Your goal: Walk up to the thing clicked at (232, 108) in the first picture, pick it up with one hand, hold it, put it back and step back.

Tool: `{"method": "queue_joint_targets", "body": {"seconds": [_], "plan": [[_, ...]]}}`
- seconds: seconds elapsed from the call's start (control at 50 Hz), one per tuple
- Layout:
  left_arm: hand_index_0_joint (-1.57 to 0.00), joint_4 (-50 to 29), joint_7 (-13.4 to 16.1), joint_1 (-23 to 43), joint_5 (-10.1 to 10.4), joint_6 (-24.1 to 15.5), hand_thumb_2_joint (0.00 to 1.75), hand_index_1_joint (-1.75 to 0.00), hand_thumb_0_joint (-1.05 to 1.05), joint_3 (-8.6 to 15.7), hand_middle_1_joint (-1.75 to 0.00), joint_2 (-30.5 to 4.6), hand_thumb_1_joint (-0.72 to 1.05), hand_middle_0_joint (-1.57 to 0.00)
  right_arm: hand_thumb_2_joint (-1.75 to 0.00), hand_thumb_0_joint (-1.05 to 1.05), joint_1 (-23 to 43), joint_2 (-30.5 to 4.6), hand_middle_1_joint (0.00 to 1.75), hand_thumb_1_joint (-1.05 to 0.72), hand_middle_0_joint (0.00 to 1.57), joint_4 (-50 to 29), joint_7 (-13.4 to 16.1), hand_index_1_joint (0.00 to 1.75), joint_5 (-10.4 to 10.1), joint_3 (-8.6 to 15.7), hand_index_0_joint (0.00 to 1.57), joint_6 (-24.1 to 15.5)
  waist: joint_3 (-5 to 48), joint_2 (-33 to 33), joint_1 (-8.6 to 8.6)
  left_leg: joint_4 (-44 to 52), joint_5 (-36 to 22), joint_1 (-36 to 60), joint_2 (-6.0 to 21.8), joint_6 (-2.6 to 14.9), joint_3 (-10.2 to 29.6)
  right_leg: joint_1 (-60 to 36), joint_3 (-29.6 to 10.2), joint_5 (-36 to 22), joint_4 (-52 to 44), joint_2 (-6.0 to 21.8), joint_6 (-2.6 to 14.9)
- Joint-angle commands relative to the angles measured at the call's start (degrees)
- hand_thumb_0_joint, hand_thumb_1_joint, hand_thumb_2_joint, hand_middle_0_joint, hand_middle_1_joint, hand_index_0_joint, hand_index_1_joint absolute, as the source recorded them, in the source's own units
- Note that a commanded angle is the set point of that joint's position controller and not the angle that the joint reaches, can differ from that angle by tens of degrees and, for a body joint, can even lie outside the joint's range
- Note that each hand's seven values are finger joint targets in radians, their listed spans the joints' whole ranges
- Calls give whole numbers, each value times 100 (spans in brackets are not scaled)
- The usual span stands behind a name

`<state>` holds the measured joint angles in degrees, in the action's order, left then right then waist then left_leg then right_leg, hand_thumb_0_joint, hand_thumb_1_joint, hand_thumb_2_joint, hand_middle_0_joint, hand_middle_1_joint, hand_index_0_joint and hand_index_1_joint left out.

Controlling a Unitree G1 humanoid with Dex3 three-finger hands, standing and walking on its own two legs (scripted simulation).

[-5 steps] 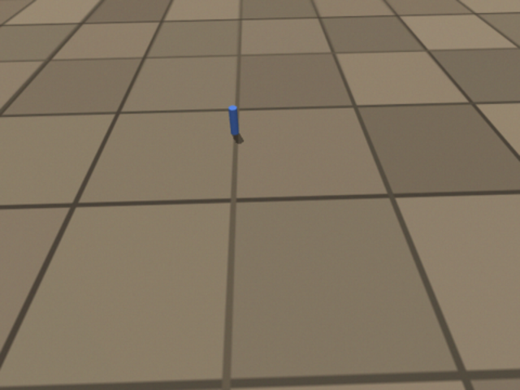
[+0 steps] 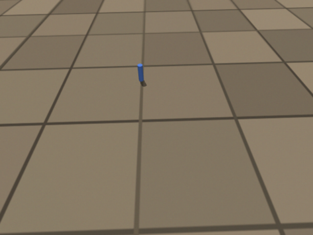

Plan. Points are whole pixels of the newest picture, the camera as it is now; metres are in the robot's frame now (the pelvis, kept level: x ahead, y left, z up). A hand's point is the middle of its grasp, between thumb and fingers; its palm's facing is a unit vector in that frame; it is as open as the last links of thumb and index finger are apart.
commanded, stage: stand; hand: left
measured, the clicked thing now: (140, 72) +1.68 +0.25 -0.69
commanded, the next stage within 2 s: walk up in 1.02 s
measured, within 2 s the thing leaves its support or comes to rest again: neither
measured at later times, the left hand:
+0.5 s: hand out of the picture +0.08 +0.25 -0.16, palm faces -0.02 -0.94 -0.34, open 7.3 cm
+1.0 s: hand out of the picture +0.08 +0.25 -0.16, palm faces -0.02 -0.94 -0.34, open 7.3 cm
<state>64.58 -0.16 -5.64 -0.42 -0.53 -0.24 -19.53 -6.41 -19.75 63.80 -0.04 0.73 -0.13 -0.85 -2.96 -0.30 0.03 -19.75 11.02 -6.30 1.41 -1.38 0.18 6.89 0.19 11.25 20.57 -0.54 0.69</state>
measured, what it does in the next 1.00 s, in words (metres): stands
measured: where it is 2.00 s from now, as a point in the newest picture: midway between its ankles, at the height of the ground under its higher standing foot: (165, 206)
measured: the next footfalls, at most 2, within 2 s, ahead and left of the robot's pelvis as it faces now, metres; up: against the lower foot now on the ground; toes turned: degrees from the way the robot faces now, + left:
left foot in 1.54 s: +0.35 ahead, +0.13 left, +0.00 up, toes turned +6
right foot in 2.00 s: +0.54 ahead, -0.15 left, +0.00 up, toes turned -4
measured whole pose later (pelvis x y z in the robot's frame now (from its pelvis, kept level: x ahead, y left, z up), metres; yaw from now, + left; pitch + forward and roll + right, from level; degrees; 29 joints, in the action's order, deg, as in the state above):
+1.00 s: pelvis +0.01 +0.00 +0.00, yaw +0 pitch -2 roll +0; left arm 64.6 -0.1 -6.5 -0.4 -0.6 -0.2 -19.9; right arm -7.0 -19.9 63.9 0.0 0.7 -0.3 -0.8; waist -2.8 -0.1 0.1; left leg -18.5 10.8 -5.5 1.3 -1.2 0.1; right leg 5.8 0.1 10.7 18.7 -0.4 0.4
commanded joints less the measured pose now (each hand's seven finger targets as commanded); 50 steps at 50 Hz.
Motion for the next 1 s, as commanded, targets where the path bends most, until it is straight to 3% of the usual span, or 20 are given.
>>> {"method": "queue_joint_targets", "body": {"seconds": [0.0, 0.38, 0.54, 0.66, 0.98], "plan": [[-20, -360, 63, 233, -12, -144, 90, -30, 0, 253, -30, -1208, 90, -20, -90, 0, 218, -1171, 30, -90, 20, -368, 68, 30, -23, 218, 20, -102, 402, 19, -22, 278, -722, 100, 603, 300, 481, -3, -591, -853, -383, 730, 107], [-20, -360, 74, 198, -3, -158, 90, -30, 0, 264, -30, -1250, 90, -20, -90, 0, 197, -1188, 30, -90, 20, -374, 65, 30, -25, 215, 20, -81, 505, 21, -4, 258, -857, 174, 599, 273, 455, -127, -604, -1097, -434, 756, 93], [-20, -345, 70, 177, 3, -139, 90, -30, 0, 259, -30, -1252, 90, -20, -90, 0, 176, -1197, 30, -90, 20, -348, 69, 30, -23, 207, 20, -82, 378, -33, -23, 337, -724, 87, 612, 258, 489, -84, -580, -832, -469, 741, 99], [-20, -369, 84, 212, -6, -151, 90, -30, 0, 268, -30, -1257, 90, -20, -90, 0, 151, -1185, 30, -90, 20, -356, 73, 30, -19, 203, 20, -82, 457, 63, -6, 309, -817, 133, 622, 289, 472, -121, -602, -1044, -472, 781, 90], [-20, -345, 69, 111, -2, -141, 90, -30, 0, 242, -30, -1212, 90, -20, -90, 0, 173, -1213, 30, -90, 20, -325, 67, 30, -21, 202, 20, -97, 317, -79, -30, 400, -797, 84, 616, 266, 510, -64, -562, -895, -481, 753, 81]]}}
